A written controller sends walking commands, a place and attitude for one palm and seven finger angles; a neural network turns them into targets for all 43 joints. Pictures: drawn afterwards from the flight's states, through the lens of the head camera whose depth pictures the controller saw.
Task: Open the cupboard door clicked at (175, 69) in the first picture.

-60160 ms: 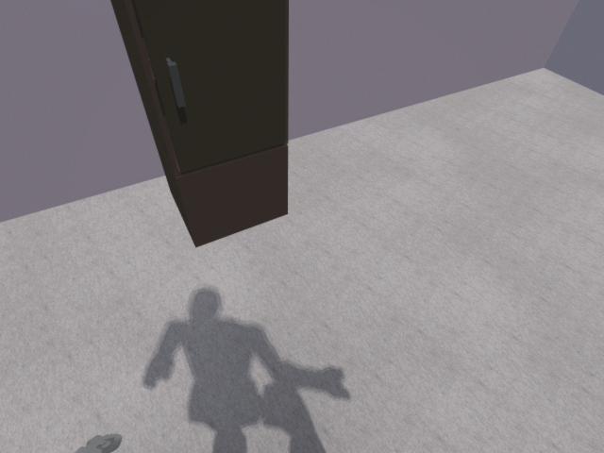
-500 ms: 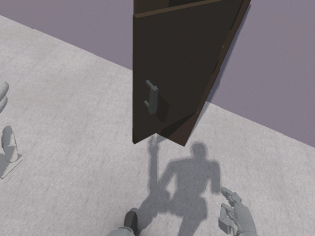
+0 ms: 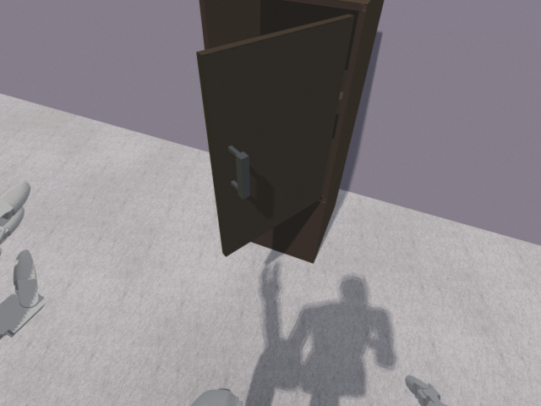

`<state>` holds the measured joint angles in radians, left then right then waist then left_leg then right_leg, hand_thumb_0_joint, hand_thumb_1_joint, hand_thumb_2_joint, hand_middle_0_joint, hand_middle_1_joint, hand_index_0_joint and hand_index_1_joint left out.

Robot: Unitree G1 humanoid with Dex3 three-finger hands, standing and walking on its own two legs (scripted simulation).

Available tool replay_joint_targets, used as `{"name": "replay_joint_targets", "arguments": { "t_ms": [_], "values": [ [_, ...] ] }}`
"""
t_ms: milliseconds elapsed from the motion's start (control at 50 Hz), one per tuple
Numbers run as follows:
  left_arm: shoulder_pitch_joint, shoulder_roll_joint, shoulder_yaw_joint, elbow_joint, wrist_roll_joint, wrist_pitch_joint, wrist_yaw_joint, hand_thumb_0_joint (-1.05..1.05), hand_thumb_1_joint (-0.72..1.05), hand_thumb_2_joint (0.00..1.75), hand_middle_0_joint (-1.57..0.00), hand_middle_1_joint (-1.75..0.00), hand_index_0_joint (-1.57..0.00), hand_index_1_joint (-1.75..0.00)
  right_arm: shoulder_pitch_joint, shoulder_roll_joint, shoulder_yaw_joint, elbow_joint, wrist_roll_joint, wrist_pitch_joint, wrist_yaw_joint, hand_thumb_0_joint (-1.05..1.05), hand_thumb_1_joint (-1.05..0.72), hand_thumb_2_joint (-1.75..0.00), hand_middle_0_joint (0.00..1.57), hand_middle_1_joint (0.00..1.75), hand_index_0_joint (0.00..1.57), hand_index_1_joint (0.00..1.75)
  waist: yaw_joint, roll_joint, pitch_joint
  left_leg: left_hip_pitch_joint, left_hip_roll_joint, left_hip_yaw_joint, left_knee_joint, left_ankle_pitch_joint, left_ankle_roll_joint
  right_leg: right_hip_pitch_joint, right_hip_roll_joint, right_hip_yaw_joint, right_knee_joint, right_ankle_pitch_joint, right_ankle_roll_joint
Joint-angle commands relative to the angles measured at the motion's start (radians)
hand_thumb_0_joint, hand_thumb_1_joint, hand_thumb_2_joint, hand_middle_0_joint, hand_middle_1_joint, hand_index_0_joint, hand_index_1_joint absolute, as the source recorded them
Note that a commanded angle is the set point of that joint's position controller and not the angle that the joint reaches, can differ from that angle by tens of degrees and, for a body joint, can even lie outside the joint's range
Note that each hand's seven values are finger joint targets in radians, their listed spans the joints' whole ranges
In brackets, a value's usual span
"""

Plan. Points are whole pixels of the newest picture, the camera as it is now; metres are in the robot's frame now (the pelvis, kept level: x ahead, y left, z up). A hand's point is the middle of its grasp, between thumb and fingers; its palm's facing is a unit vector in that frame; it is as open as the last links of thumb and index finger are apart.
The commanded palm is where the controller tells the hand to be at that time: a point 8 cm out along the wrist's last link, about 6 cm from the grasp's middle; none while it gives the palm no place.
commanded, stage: stop stepping back and stand still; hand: left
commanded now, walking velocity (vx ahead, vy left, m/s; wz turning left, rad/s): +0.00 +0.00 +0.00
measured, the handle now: (238, 172) +0.61 +0.11 -0.01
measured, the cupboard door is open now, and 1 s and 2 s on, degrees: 61 61 61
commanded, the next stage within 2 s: let the arm hang, fingers relaxed in 0.78 s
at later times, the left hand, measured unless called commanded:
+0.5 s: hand out of the picture +0.16 +0.30 +0.18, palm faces +0.45 -0.75 -0.48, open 7.4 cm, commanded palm +0.10 +0.34 +0.19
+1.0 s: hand (41, 359) +0.17 +0.31 +0.02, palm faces +0.18 -0.84 -0.50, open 7.4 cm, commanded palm none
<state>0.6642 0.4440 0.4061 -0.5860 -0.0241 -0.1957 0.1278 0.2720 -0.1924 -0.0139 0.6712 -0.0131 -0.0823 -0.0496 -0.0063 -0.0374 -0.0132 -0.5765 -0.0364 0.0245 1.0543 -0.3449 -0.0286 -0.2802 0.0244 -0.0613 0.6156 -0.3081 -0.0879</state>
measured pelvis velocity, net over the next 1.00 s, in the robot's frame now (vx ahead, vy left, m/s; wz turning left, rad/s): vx -0.04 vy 0.05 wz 0.04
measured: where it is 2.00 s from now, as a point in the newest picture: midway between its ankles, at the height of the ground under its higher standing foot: outside the picture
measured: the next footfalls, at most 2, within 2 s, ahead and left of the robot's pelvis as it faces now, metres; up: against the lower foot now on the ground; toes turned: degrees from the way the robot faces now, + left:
left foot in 0.18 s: +0.01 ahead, +0.16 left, +0.00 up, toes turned +4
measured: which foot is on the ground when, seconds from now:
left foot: up 0.00-0.16, down 0.18-1.00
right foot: down 0.00-1.00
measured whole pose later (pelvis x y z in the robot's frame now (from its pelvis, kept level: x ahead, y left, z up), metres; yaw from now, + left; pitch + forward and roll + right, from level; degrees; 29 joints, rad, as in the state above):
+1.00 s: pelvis -0.04 +0.05 +0.00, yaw +2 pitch +0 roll +1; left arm 0.30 0.36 0.17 0.13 0.03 -0.03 0.03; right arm 0.15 -0.30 -0.01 0.78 -0.02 -0.08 0.01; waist 0.00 0.08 0.01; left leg -0.28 -0.01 0.04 0.56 -0.28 0.02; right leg -0.36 -0.05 -0.07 0.57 -0.22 0.00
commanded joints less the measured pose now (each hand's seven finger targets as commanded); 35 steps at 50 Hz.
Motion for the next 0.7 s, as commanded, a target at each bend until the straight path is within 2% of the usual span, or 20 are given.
{"name": "replay_joint_targets", "arguments": {
  "t_ms": [0, 20, 40, 60, 100, 120, 160, 180, 200, 220, 240, 280, 300, 320, 360, 480, 520, 580, 620, 680],
  "values": [
    [-0.229, 0.165, 0.16, 0.046, -0.005, -0.056, 0.061, 0.0, 0.9, 0.9, -0.2, -0.3, -0.2, -0.3, -0.124, -0.107, -0.025, -0.141, 0.001, -0.052, -0.048, 0.0, -0.9, -0.9, 0.2, 0.3, 0.2, 0.3, -0.029, 0.019, 0.023, 0.112, 0.077, -0.014, -0.124, 0.025, 0.01, -0.111, -0.229, 0.261, -0.407, -0.247, -0.025],
    [-0.289, 0.137, 0.115, 0.063, -0.004, -0.059, 0.061, 0.0, 0.9, 0.9, -0.2, -0.3, -0.2, -0.3, -0.143, -0.111, -0.027, -0.14, 0.007, -0.066, -0.057, 0.0, -0.9, -0.9, 0.2, 0.3, 0.2, 0.3, -0.021, 0.023, 0.037, 0.147, 0.071, 0.003, -0.226, 0.003, 0.02, -0.075, -0.219, 0.239, -0.387, -0.181, -0.014],
    [-0.287, 0.133, 0.111, 0.111, 0.004, -0.057, 0.069, 0.0, 0.9, 0.9, -0.2, -0.3, -0.2, -0.3, -0.136, -0.113, -0.026, -0.13, 0.007, -0.078, -0.062, 0.0, -0.9, -0.9, 0.2, 0.3, 0.2, 0.3, -0.004, -0.012, 0.031, 0.179, 0.063, 0.021, -0.309, -0.02, 0.033, -0.037, -0.216, 0.228, -0.377, -0.141, -0.01],
    [-0.283, 0.096, 0.074, 0.128, 0.01, -0.053, 0.071, 0.0, 0.9, 0.9, -0.2, -0.3, -0.2, -0.3, -0.134, -0.113, -0.025, -0.13, 0.008, -0.09, -0.063, 0.0, -0.9, -0.9, 0.2, 0.3, 0.2, 0.3, 0.007, -0.039, 0.016, 0.215, 0.048, 0.031, -0.394, -0.04, 0.044, 0.005, -0.214, 0.234, -0.367, -0.098, -0.005],
    [-0.279, 0.074, 0.042, 0.094, 0.011, -0.044, 0.071, 0.0, 0.9, 0.9, -0.2, -0.3, -0.2, -0.3, -0.113, -0.127, -0.028, -0.132, 0.005, -0.101, -0.057, 0.0, -0.9, -0.9, 0.2, 0.3, 0.2, 0.3, 0.007, -0.083, -0.019, 0.305, 0.037, 0.039, -0.569, 0.018, 0.056, 0.077, -0.191, 0.216, -0.341, -0.006, 0.039],
    [-0.253, 0.07, 0.034, 0.083, 0.004, -0.037, 0.069, 0.0, 0.9, 0.9, -0.2, -0.3, -0.2, -0.3, -0.114, -0.136, -0.034, -0.136, 0.01, -0.109, -0.057, 0.0, -0.9, -0.9, 0.2, 0.3, 0.2, 0.3, 0.009, -0.087, -0.026, 0.353, 0.061, 0.007, -0.643, 0.066, 0.062, 0.096, -0.177, 0.199, -0.298, 0.089, 0.057],
    [-0.269, 0.099, 0.048, -0.046, 0.005, -0.05, 0.064, 0.0, 0.9, 0.9, -0.2, -0.3, -0.2, -0.3, -0.124, -0.16, -0.041, -0.165, 0.01, -0.104, -0.044, 0.0, -0.9, -0.9, 0.2, 0.3, 0.2, 0.3, 0.013, 0.0, -0.085, 0.43, 0.154, -0.075, -0.659, 0.317, 0.08, 0.126, -0.113, 0.129, -0.193, 0.251, 0.098],
    [-0.271, 0.127, 0.071, -0.099, 0.004, -0.055, 0.063, 0.0, 0.9, 0.9, -0.2, -0.3, -0.2, -0.3, -0.13, -0.164, -0.042, -0.179, 0.015, -0.1, -0.039, 0.0, -0.9, -0.9, 0.2, 0.3, 0.2, 0.3, 0.013, 0.031, -0.107, 0.454, 0.18, -0.092, -0.635, 0.449, 0.08, 0.128, -0.093, 0.112, -0.159, 0.328, 0.107],
    [-0.232, 0.139, 0.086, -0.103, 0.0, -0.056, 0.057, 0.0, 0.9, 0.9, -0.2, -0.3, -0.2, -0.3, -0.126, -0.164, -0.042, -0.187, 0.02, -0.096, -0.034, 0.0, -0.9, -0.9, 0.2, 0.3, 0.2, 0.3, 0.013, 0.022, -0.116, 0.442, 0.185, -0.087, -0.635, 0.469, 0.069, 0.147, -0.085, 0.107, -0.149, 0.341, 0.107],
    [-0.188, 0.198, 0.157, -0.126, 0.002, -0.054, 0.058, 0.0, 0.9, 0.9, -0.2, -0.3, -0.2, -0.3, -0.129, -0.141, -0.033, -0.178, 0.014, -0.093, -0.036, 0.0, -0.9, -0.9, 0.2, 0.3, 0.2, 0.3, 0.01, 0.146, -0.119, 0.41, 0.157, -0.039, -0.641, 0.466, 0.064, 0.159, -0.078, 0.082, -0.134, 0.367, 0.095],
    [-0.176, 0.159, 0.128, -0.163, -0.001, -0.054, 0.054, 0.0, 0.9, 0.9, -0.2, -0.3, -0.2, -0.3, -0.142, -0.118, -0.02, -0.199, 0.018, -0.091, -0.029, 0.0, -0.9, -0.9, 0.2, 0.3, 0.2, 0.3, 0.008, 0.169, -0.091, 0.333, 0.144, -0.033, -0.651, 0.407, 0.055, 0.203, -0.077, 0.059, -0.142, 0.342, 0.097],
    [-0.177, 0.164, 0.143, -0.177, -0.008, -0.055, 0.057, 0.0, 0.9, 0.9, -0.2, -0.3, -0.2, -0.3, -0.146, -0.123, -0.018, -0.207, 0.022, -0.091, -0.022, 0.0, -0.9, -0.9, 0.2, 0.3, 0.2, 0.3, 0.01, 0.152, -0.059, 0.254, 0.123, -0.017, -0.662, 0.251, 0.042, 0.234, -0.075, 0.081, -0.17, 0.277, 0.094],
    [-0.162, 0.163, 0.149, -0.17, -0.011, -0.055, 0.061, 0.0, 0.9, 0.9, -0.2, -0.3, -0.2, -0.3, -0.143, -0.124, -0.021, -0.209, 0.023, -0.091, -0.019, 0.0, -0.9, -0.9, 0.2, 0.3, 0.2, 0.3, 0.01, 0.135, -0.055, 0.242, 0.112, -0.016, -0.664, 0.187, 0.039, 0.232, -0.076, 0.093, -0.189, 0.238, 0.091],
    [-0.15, 0.18, 0.171, -0.177, -0.013, -0.057, 0.064, 0.0, 0.9, 0.9, -0.2, -0.3, -0.2, -0.3, -0.138, -0.125, -0.025, -0.208, 0.021, -0.093, -0.021, 0.0, -0.9, -0.9, 0.2, 0.3, 0.2, 0.3, 0.01, 0.148, -0.055, 0.246, 0.106, -0.013, -0.669, 0.157, 0.035, 0.224, -0.08, 0.099, -0.199, 0.22, 0.086],
    [-0.121, 0.145, 0.154, -0.126, -0.018, -0.054, 0.065, 0.0, 0.9, 0.9, -0.2, -0.3, -0.2, -0.3, -0.131, -0.121, -0.02, -0.209, 0.02, -0.089, -0.019, 0.0, -0.9, -0.9, 0.2, 0.3, 0.2, 0.3, 0.006, 0.143, -0.04, 0.233, 0.104, -0.022, -0.677, 0.101, 0.034, 0.209, -0.075, 0.11, -0.219, 0.173, 0.086],
    [-0.148, 0.097, 0.098, -0.017, -0.018, -0.032, 0.054, 0.0, 0.9, 0.9, -0.2, -0.3, -0.2, -0.3, -0.119, -0.133, -0.02, -0.198, 0.024, -0.078, -0.017, 0.0, -0.9, -0.9, 0.2, 0.3, 0.2, 0.3, -0.002, 0.085, 0.006, 0.207, 0.111, -0.041, -0.717, 0.025, 0.032, 0.164, -0.054, 0.091, -0.253, 0.089, 0.101],
    [-0.179, 0.103, 0.09, -0.033, -0.013, -0.027, 0.051, 0.0, 0.9, 0.9, -0.2, -0.3, -0.2, -0.3, -0.126, -0.136, -0.02, -0.195, 0.025, -0.084, -0.022, 0.0, -0.9, -0.9, 0.2, 0.3, 0.2, 0.3, 0.001, 0.105, 0.012, 0.212, 0.116, -0.043, -0.744, 0.017, 0.033, 0.159, -0.047, 0.069, -0.245, 0.09, 0.107],
    [-0.213, 0.105, 0.078, -0.073, -0.004, -0.026, 0.053, 0.0, 0.9, 0.9, -0.2, -0.3, -0.2, -0.3, -0.126, -0.135, -0.017, -0.199, 0.025, -0.087, -0.025, 0.0, -0.9, -0.9, 0.2, 0.3, 0.2, 0.3, 0.007, 0.1, -0.017, 0.2, 0.122, -0.051, -0.767, 0.037, 0.039, 0.209, -0.038, 0.05, -0.212, 0.137, 0.113],
    [-0.236, 0.143, 0.105, -0.127, 0.0, -0.026, 0.058, 0.0, 0.9, 0.9, -0.2, -0.3, -0.2, -0.3, -0.133, -0.133, -0.017, -0.198, 0.022, -0.093, -0.028, 0.0, -0.9, -0.9, 0.2, 0.3, 0.2, 0.3, 0.011, 0.121, -0.041, 0.223, 0.116, -0.044, -0.76, 0.08, 0.037, 0.223, -0.044, 0.047, -0.204, 0.173, 0.111],
    [-0.2, 0.133, 0.108, -0.15, -0.002, -0.03, 0.063, 0.0, 0.9, 0.9, -0.2, -0.3, -0.2, -0.3, -0.128, -0.126, -0.015, -0.204, 0.02, -0.096, -0.025, 0.0, -0.9, -0.9, 0.2, 0.3, 0.2, 0.3, 0.015, 0.13, -0.067, 0.226, 0.111, -0.038, -0.747, 0.128, 0.034, 0.255, -0.047, 0.043, -0.196, 0.213, 0.109]
  ]
}}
